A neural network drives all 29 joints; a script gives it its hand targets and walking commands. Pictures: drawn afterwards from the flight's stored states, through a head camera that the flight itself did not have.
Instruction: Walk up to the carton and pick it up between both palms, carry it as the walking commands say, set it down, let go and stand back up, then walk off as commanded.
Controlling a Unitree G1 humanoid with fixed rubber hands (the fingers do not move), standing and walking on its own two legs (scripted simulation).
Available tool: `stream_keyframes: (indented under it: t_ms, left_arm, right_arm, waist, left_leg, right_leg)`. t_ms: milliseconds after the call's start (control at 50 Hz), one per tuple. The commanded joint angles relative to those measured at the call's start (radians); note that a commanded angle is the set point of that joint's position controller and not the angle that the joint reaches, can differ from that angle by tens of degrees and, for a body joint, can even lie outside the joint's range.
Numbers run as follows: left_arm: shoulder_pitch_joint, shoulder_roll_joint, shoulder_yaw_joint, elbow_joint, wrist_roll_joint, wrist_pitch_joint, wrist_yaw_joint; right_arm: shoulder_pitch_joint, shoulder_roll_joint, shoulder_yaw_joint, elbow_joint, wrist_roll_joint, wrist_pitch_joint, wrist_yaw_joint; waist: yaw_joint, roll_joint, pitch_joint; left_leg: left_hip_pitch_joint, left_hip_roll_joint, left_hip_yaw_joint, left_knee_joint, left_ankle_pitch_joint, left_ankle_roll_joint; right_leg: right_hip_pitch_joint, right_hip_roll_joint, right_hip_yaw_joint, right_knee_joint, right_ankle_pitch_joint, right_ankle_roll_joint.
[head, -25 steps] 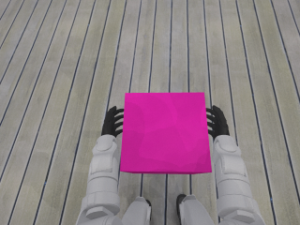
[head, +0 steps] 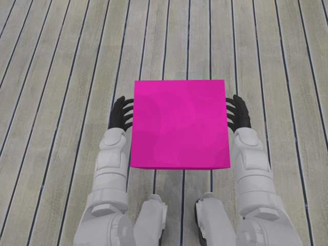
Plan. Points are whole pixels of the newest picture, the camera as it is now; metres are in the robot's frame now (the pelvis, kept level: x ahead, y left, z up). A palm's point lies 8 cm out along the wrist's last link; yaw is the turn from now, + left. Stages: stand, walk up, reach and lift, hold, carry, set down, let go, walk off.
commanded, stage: set down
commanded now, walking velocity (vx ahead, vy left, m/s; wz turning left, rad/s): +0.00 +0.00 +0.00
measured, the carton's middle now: (178, 132) +0.41 +0.01 -0.14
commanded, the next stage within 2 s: none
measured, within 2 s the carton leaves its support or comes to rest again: neither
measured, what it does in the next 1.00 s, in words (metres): lowers itself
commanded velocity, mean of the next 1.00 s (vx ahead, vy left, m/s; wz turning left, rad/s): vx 0.00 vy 0.00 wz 0.00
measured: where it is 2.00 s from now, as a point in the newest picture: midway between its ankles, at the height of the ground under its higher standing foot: (180, 235)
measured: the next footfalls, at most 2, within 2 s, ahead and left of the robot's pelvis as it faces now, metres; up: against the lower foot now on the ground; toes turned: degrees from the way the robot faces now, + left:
none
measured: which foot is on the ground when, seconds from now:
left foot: down 0.00-1.00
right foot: down 0.00-1.00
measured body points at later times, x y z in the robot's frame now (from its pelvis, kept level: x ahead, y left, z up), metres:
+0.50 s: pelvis -0.02 +0.00 -0.08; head +0.23 +0.00 +0.30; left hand +0.44 +0.17 -0.16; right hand +0.44 -0.14 -0.17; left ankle +0.04 +0.12 -0.61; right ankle +0.07 -0.12 -0.61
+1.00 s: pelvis -0.04 +0.00 -0.15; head +0.25 +0.00 +0.20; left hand +0.46 +0.17 -0.25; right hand +0.47 -0.13 -0.25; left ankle +0.04 +0.12 -0.61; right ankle +0.07 -0.12 -0.61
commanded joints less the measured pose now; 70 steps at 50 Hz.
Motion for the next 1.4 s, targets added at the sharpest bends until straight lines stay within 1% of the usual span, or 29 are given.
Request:
stream_keyframes:
  t_ms: [0, 280, 640, 1040, 1380]
  left_arm:
    - [-0.527, -0.933, -0.565, 0.089, -0.107, -0.009, -0.209]
    - [-0.668, -0.898, -0.549, 0.121, -0.139, -0.020, -0.179]
    - [-0.824, -0.847, -0.520, 0.147, -0.156, -0.016, -0.157]
    - [-1.012, -0.789, -0.494, 0.176, -0.172, -0.003, -0.154]
    - [-1.146, -0.743, -0.478, 0.203, -0.189, 0.007, -0.164]
  right_arm:
    - [-0.515, 0.937, 0.573, 0.101, 0.098, -0.005, 0.187]
    - [-0.660, 0.896, 0.559, 0.120, 0.133, -0.018, 0.149]
    - [-0.827, 0.841, 0.517, 0.139, 0.151, -0.014, 0.126]
    - [-1.020, 0.783, 0.467, 0.175, 0.169, 0.001, 0.126]
    - [-1.158, 0.730, 0.444, 0.201, 0.192, 0.009, 0.141]
  waist:
    - [0.007, -0.013, -0.719]
    - [0.009, -0.016, -0.798]
    - [0.007, -0.016, -0.859]
    - [0.001, -0.005, -0.886]
    - [-0.007, 0.001, -0.889]
  left_leg:
    - [0.251, -0.066, 0.033, -0.093, 0.256, -0.015]
    - [0.102, -0.079, 0.056, 0.057, 0.206, -0.026]
    - [-0.035, -0.092, 0.081, 0.229, 0.197, -0.036]
    - [-0.160, -0.095, 0.106, 0.392, 0.171, -0.042]
    - [-0.248, -0.088, 0.117, 0.519, 0.168, -0.040]
  right_leg:
    - [0.475, 0.072, -0.043, -0.045, 0.230, 0.014]
    - [0.350, 0.086, -0.071, 0.108, 0.193, 0.023]
    - [0.210, 0.098, -0.103, 0.285, 0.185, 0.029]
    - [0.066, 0.097, -0.133, 0.462, 0.157, 0.026]
    - [-0.038, 0.085, -0.148, 0.593, 0.154, 0.022]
